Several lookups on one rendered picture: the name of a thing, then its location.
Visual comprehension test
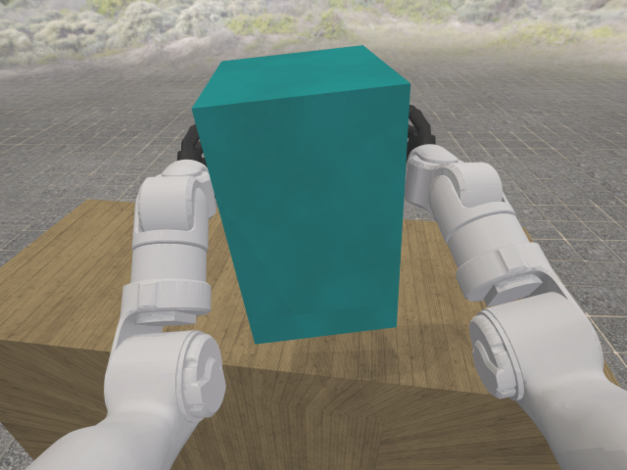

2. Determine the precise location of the robot right upper arm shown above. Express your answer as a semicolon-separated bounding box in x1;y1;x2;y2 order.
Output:
469;292;627;470

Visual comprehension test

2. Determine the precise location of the robot left upper arm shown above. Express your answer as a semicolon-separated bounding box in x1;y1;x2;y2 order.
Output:
25;330;226;470

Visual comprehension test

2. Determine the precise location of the left robot hand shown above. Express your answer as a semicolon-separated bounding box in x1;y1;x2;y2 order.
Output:
177;123;216;197

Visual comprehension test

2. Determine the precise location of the pedestal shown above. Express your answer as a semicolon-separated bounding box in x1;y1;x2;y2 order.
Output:
0;200;621;470

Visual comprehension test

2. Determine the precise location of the left robot forearm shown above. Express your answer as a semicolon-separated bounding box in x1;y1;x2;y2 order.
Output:
104;160;217;409

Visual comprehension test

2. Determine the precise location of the carton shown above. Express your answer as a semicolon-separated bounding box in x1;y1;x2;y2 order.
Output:
192;45;410;345

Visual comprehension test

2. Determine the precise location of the right robot hand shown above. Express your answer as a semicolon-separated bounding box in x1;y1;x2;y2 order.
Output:
406;105;436;164

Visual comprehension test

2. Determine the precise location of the right robot forearm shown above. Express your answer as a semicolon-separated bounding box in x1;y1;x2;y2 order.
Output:
405;144;603;364

